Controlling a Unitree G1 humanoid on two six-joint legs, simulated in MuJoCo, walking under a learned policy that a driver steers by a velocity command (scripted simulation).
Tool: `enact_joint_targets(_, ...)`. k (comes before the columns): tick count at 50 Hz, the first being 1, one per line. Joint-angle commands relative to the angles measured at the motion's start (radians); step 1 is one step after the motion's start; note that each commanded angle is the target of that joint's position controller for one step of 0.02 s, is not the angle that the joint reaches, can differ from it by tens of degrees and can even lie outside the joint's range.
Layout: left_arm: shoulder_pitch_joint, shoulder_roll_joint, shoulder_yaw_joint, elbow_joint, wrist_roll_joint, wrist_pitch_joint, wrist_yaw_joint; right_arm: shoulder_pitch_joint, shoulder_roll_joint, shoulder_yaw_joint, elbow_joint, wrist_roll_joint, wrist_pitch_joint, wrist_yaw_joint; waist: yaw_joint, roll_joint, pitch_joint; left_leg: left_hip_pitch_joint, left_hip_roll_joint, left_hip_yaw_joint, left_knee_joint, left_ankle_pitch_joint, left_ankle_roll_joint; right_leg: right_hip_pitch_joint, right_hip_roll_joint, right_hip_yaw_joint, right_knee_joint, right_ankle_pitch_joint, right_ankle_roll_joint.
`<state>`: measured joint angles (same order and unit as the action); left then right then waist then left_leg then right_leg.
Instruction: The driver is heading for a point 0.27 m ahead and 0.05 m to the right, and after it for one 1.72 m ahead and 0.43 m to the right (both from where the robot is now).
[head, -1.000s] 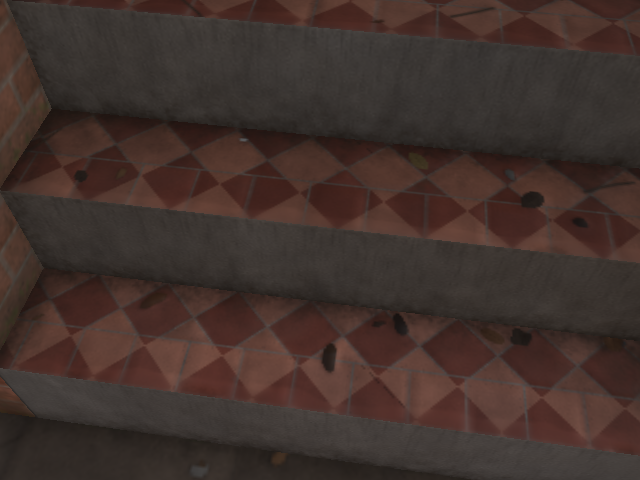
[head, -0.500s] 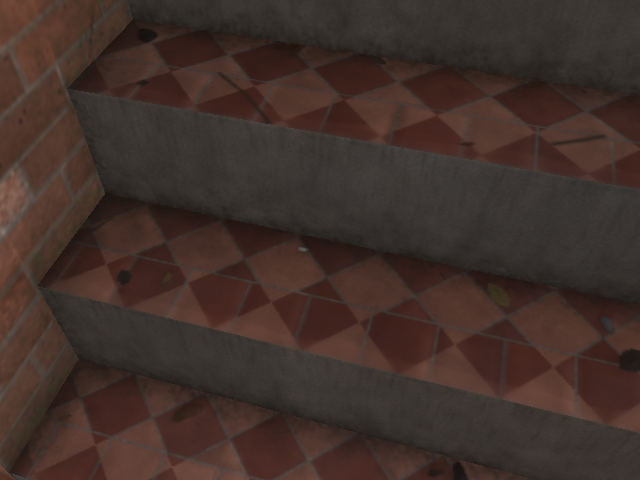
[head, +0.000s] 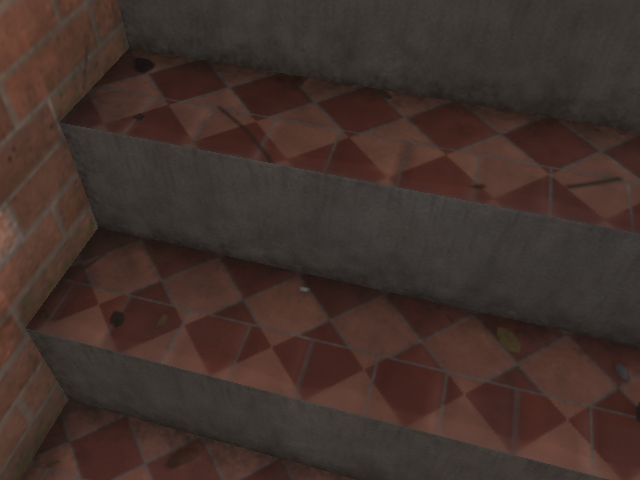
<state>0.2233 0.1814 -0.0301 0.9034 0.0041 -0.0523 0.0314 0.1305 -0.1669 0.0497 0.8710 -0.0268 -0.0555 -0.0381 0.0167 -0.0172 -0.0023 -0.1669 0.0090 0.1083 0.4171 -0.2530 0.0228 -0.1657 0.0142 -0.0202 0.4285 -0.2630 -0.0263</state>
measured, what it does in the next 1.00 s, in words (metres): stands, turning right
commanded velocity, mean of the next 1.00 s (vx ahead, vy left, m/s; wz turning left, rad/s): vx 0.50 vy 0.00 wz -0.31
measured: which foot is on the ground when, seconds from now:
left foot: down 0.00-1.00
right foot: down 0.00-1.00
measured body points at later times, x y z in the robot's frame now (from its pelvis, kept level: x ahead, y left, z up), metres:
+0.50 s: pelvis -0.01 -0.01 -0.01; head +0.02 -0.02 +0.44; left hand +0.22 +0.18 -0.11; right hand +0.08 -0.29 -0.11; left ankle -0.02 +0.10 -0.74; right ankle -0.02 -0.09 -0.74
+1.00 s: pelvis +0.01 -0.01 +0.01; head +0.03 -0.01 +0.46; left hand +0.23 +0.14 -0.11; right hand +0.07 -0.27 -0.10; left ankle +0.00 +0.11 -0.74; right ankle -0.02 -0.09 -0.74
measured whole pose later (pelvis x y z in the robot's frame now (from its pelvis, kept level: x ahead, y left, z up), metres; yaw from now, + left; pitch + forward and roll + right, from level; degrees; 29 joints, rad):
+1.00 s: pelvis +0.01 -0.01 +0.01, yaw -17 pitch +1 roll -1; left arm 0.09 0.18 -0.03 0.82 0.03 -0.05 0.01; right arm 0.18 -0.21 0.06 0.77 -0.02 -0.05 -0.05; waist -0.03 -0.01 0.01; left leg -0.09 0.06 0.15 0.32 -0.24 -0.01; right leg -0.14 0.11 0.09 0.29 -0.16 -0.06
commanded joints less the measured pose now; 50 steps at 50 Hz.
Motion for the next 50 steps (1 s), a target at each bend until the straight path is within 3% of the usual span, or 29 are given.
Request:
enact_joint_targets(1, -0.049, 0.100, 0.027, -0.069, -0.002, -0.009, 0.002, -0.027, -0.156, -0.036, -0.083, 0.001, -0.025, -0.016, -0.028, 0.095, -0.055, 0.072, 0.150, -0.093, -0.069, 0.393, -0.008, -0.027, -0.067, 0.099, 0.015, 0.274, -0.047)
enact_joint_targets(4, -0.066, 0.078, 0.029, -0.088, -0.005, -0.001, 0.009, -0.049, -0.177, -0.045, -0.113, 0.000, -0.009, -0.023, -0.025, 0.114, -0.065, 0.084, 0.199, -0.087, -0.078, 0.316, 0.017, -0.095, -0.027, 0.071, 0.086, 0.138, -0.035)
enact_joint_targets(6, -0.062, 0.070, 0.029, -0.097, 0.009, 0.001, 0.009, -0.066, -0.182, -0.048, -0.127, 0.002, 0.007, -0.028, -0.014, 0.090, -0.043, 0.062, 0.212, -0.066, -0.069, 0.257, 0.029, -0.127, -0.026, 0.073, 0.112, 0.167, -0.034)
enact_joint_targets(9, -0.079, 0.068, 0.036, -0.130, 0.013, 0.011, 0.001, -0.076, -0.186, -0.053, -0.151, 0.009, 0.008, -0.024, -0.010, 0.081, -0.061, 0.028, 0.224, -0.024, -0.047, 0.210, 0.025, -0.106, -0.029, 0.089, 0.139, 0.225, -0.035)
enact_joint_targets(12, -0.093, 0.132, 0.062, -0.150, 0.014, 0.011, -0.006, -0.092, -0.165, -0.051, -0.187, 0.009, 0.008, -0.011, -0.022, -0.016, -0.079, 0.005, 0.157, 0.066, 0.042, 0.132, -0.018, -0.065, -0.051, 0.167, 0.124, 0.463, -0.063)
enact_joint_targets(14, -0.092, 0.148, 0.073, -0.172, 0.008, 0.001, -0.003, -0.089, -0.149, -0.046, -0.212, 0.011, 0.016, -0.007, -0.030, -0.077, -0.090, 0.004, 0.111, 0.084, 0.100, 0.067, -0.046, -0.066, -0.088, 0.266, 0.085, 0.572, -0.093)
enact_joint_targets(17, -0.114, 0.165, 0.087, -0.201, 0.009, 0.004, -0.007, -0.059, -0.142, -0.045, -0.233, 0.015, 0.020, -0.005, -0.045, -0.093, -0.088, 0.053, 0.065, 0.069, 0.129, -0.005, -0.056, -0.114, -0.099, 0.365, 0.013, 0.504, -0.111)
enact_joint_targets(19, -0.152, 0.153, 0.088, -0.226, 0.000, 0.011, -0.003, -0.022, -0.145, -0.047, -0.237, 0.010, 0.018, -0.007, -0.065, -0.074, -0.087, 0.094, 0.078, 0.049, 0.087, 0.020, -0.047, -0.146, -0.076, 0.342, 0.023, 0.452, -0.104)
enact_joint_targets(22, -0.120, 0.114, 0.082, -0.247, -0.004, 0.013, 0.003, -0.028, -0.187, -0.062, -0.243, -0.018, 0.025, -0.008, -0.035, 0.087, -0.094, 0.138, 0.208, 0.006, -0.014, 0.123, -0.005, -0.194, 0.008, 0.178, 0.171, 0.367, -0.052)
enact_joint_targets(24, -0.075, 0.093, 0.075, -0.247, 0.011, 0.017, 0.010, -0.071, -0.172, -0.056, -0.256, -0.015, 0.033, -0.011, -0.011, 0.170, -0.105, 0.070, 0.289, 0.002, -0.080, 0.104, 0.035, -0.152, 0.025, 0.092, 0.239, 0.090, -0.026)
enact_joint_targets(25, -0.077, 0.088, 0.072, -0.254, 0.034, 0.025, 0.004, -0.106, -0.157, -0.050, -0.264, -0.008, 0.031, -0.009, 0.001, 0.183, -0.093, -0.012, 0.312, 0.008, -0.092, 0.074, 0.055, -0.102, 0.012, 0.072, 0.266, -0.025, -0.028)
enact_joint_targets(26, -0.071, 0.097, 0.074, -0.261, 0.051, 0.030, -0.009, -0.131, -0.170, -0.051, -0.269, -0.005, 0.037, -0.008, 0.028, 0.158, -0.076, -0.063, 0.314, 0.022, -0.049, 0.062, 0.057, -0.071, -0.004, 0.068, 0.236, -0.041, -0.036)
enact_joint_targets(27, -0.065, 0.099, 0.074, -0.262, 0.055, 0.027, -0.016, -0.121, -0.153, -0.046, -0.270, 0.010, 0.034, -0.005, 0.030, 0.088, -0.046, -0.094, 0.279, 0.059, 0.024, 0.033, 0.049, -0.049, -0.013, 0.088, 0.155, 0.034, -0.036)
enact_joint_targets(28, -0.061, 0.152, 0.087, -0.264, 0.048, 0.019, -0.016, -0.101, -0.141, -0.041, -0.280, 0.017, 0.038, -0.001, 0.024, -0.064, -0.024, -0.111, 0.193, 0.120, 0.126, -0.053, 0.009, -0.057, -0.050, 0.193, 0.048, 0.253, -0.050)
enact_joint_targets(29, -0.040, 0.204, 0.099, -0.263, 0.040, 0.010, -0.008, -0.095, -0.135, -0.036, -0.299, 0.020, 0.041, 0.004, 0.026, -0.199, -0.037, -0.151, 0.103, 0.122, 0.250, -0.161, -0.043, -0.049, -0.136, 0.419, -0.091, 0.333, -0.093)
enact_joint_targets(30, -0.043, 0.162, 0.079, -0.259, 0.042, 0.007, 0.003, -0.049, -0.119, -0.029, -0.291, 0.026, 0.046, 0.010, 0.002, -0.217, -0.075, -0.156, 0.073, 0.031, 0.278, -0.241, -0.063, -0.008, -0.192, 0.545, -0.170, 0.295, -0.150)
enact_joint_targets(31, -0.087, 0.111, 0.057, -0.261, 0.050, 0.010, 0.009, 0.004, -0.119, -0.023, -0.268, 0.024, 0.049, 0.016, -0.035, -0.157, -0.075, -0.137, 0.089, -0.025, 0.230, -0.253, -0.055, 0.008, -0.196, 0.506, -0.178, 0.272, -0.171)
enact_joint_targets(32, -0.155, 0.077, 0.047, -0.271, 0.034, 0.016, 0.011, 0.073, -0.107, -0.015, -0.241, 0.017, 0.043, 0.017, -0.079, -0.111, -0.071, -0.013, 0.080, -0.015, 0.133, -0.172, -0.037, -0.065, -0.155, 0.414, -0.182, 0.266, -0.150)
enact_joint_targets(33, -0.208, 0.052, 0.035, -0.280, 0.020, 0.017, 0.009, 0.076, -0.102, -0.014, -0.223, 0.004, 0.030, 0.009, -0.101, -0.073, -0.040, 0.033, 0.078, -0.003, 0.015, -0.015, -0.029, -0.067, -0.109, 0.348, -0.162, 0.333, -0.115)
enact_joint_targets(34, -0.193, 0.047, 0.032, -0.274, 0.013, 0.011, 0.001, 0.052, -0.107, -0.012, -0.223, -0.008, 0.019, 0.003, -0.080, -0.061, -0.042, 0.052, 0.088, -0.012, -0.062, 0.080, -0.028, -0.022, -0.091, 0.307, -0.151, 0.456, -0.085)
enact_joint_targets(35, -0.153, 0.052, 0.034, -0.262, 0.018, 0.002, -0.008, 0.040, -0.135, -0.018, -0.219, -0.011, 0.012, -0.001, -0.053, -0.017, -0.078, 0.071, 0.113, -0.035, -0.059, 0.123, -0.035, 0.027, -0.078, 0.274, -0.142, 0.477, -0.052)
enact_joint_targets(36, -0.121, 0.071, 0.036, -0.243, 0.032, -0.001, -0.012, 0.019, -0.157, -0.023, -0.214, 0.000, 0.007, -0.005, -0.022, 0.025, -0.088, 0.064, 0.123, -0.040, -0.053, 0.142, -0.032, 0.069, -0.077, 0.262, -0.135, 0.523, -0.027)
enact_joint_targets(39, -0.106, 0.096, 0.040, -0.198, 0.034, 0.000, -0.014, 0.029, -0.135, -0.018, -0.207, 0.016, -0.002, -0.013, -0.026, 0.030, -0.099, 0.078, 0.129, -0.045, -0.093, 0.160, -0.031, 0.108, -0.080, 0.253, -0.109, 0.556, -0.022)
enact_joint_targets(40, -0.132, 0.088, 0.035, -0.196, 0.037, -0.001, -0.016, 0.017, -0.132, -0.016, -0.205, 0.010, -0.003, -0.013, -0.026, 0.032, -0.063, 0.070, 0.131, -0.044, -0.090, 0.172, -0.027, 0.084, -0.080, 0.254, -0.096, 0.551, -0.030)
enact_joint_targets(43, -0.128, 0.076, 0.027, -0.171, 0.026, -0.006, -0.019, 0.048, -0.122, -0.012, -0.184, 0.012, -0.005, -0.013, -0.033, 0.029, -0.096, 0.105, 0.137, -0.046, -0.114, 0.146, -0.027, 0.068, -0.083, 0.251, -0.138, 0.449, -0.028)
enact_joint_targets(46, -0.178, 0.072, 0.021, -0.161, 0.030, -0.008, -0.021, 0.016, -0.132, -0.013, -0.175, 0.004, -0.008, -0.013, -0.035, 0.030, -0.038, 0.099, 0.145, -0.053, -0.118, 0.203, -0.022, 0.037, -0.081, 0.245, -0.132, 0.455, -0.031)
enact_joint_targets(48, -0.151, 0.075, 0.019, -0.142, 0.025, -0.010, -0.021, 0.043, -0.133, -0.013, -0.158, 0.011, -0.010, -0.011, -0.037, 0.026, -0.100, 0.130, 0.146, -0.053, -0.130, 0.190, -0.022, 0.058, -0.083, 0.241, -0.155, 0.425, -0.024)
enact_joint_targets(50, -0.168, 0.079, 0.017, -0.134, 0.025, -0.009, -0.021, 0.030, -0.138, -0.013, -0.148, 0.009, -0.012, -0.010, -0.038, 0.023, -0.072, 0.129, 0.148, -0.058, -0.143, 0.195, -0.021, 0.045, -0.082, 0.237, -0.164, 0.409, -0.020)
